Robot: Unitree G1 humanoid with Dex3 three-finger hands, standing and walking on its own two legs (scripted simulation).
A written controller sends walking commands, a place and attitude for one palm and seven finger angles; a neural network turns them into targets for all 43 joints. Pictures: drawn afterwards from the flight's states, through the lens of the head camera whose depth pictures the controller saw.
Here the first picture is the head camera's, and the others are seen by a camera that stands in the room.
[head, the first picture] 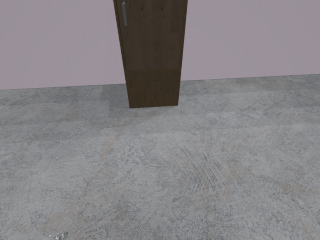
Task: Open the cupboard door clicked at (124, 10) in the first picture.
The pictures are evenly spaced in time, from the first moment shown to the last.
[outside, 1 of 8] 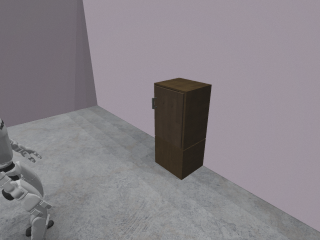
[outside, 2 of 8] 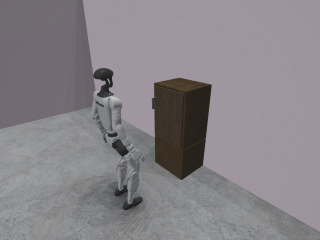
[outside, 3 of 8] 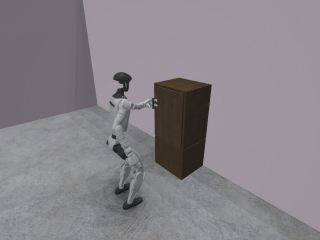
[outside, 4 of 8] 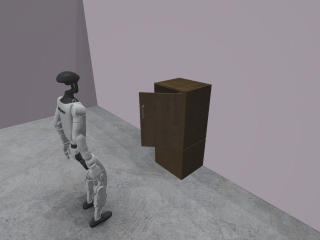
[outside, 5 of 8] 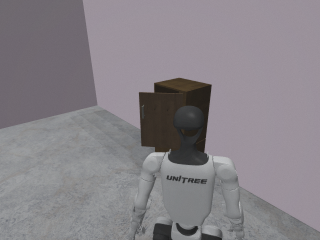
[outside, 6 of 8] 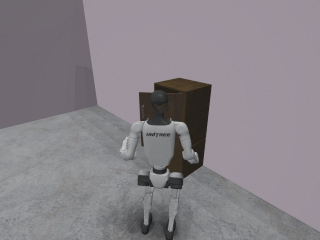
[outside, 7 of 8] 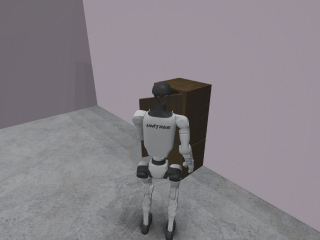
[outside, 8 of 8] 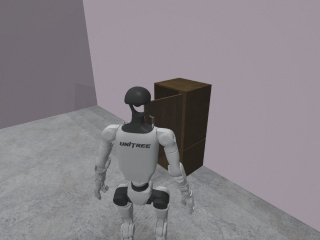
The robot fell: no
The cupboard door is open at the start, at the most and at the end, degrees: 0 87 84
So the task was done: yes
